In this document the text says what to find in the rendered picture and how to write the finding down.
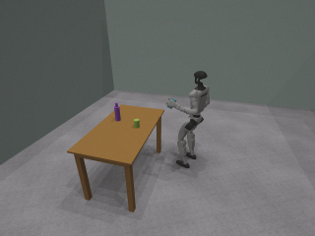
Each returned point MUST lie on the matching robot left upper arm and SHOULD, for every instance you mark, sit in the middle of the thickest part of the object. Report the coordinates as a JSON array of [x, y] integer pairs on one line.
[[193, 97]]

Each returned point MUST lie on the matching table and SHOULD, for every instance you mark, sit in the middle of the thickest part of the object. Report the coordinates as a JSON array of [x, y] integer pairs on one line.
[[118, 143]]

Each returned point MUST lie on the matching robot right upper arm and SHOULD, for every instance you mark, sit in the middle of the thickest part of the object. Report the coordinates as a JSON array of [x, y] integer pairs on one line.
[[208, 95]]

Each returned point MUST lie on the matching robot left hand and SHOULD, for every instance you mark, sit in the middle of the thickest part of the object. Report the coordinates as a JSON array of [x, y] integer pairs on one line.
[[171, 102]]

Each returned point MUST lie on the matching robot left forearm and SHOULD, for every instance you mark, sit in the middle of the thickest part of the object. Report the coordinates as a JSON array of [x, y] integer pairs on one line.
[[185, 109]]

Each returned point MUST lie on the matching left robot shin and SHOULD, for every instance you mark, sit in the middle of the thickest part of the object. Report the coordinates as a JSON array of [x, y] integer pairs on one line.
[[183, 151]]

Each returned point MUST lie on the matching robot head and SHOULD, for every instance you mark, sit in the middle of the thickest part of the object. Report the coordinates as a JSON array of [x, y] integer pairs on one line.
[[200, 75]]

